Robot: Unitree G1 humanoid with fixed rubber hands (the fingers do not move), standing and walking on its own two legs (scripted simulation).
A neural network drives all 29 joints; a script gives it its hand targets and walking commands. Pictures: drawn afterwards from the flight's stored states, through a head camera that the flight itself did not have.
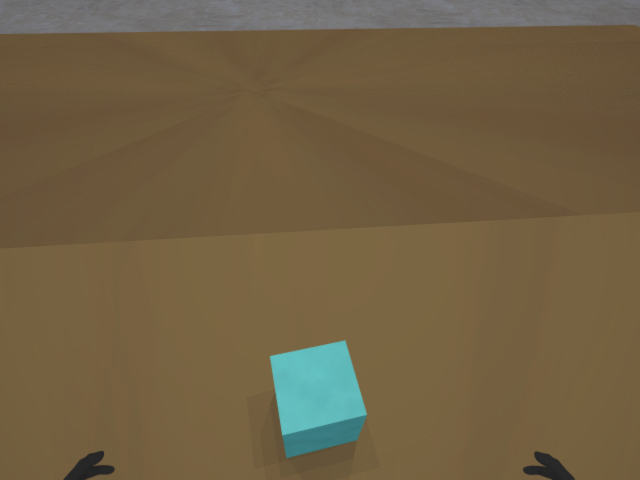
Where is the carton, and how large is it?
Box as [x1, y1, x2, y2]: [270, 341, 366, 457]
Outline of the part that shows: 345,341 270,356 282,436 287,457 355,440 357,438 366,413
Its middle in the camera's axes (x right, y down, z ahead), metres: -0.01 +0.46 +1.10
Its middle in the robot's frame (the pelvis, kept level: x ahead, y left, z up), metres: +0.42 +0.00 -0.66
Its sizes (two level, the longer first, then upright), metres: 0.210 0.200 0.250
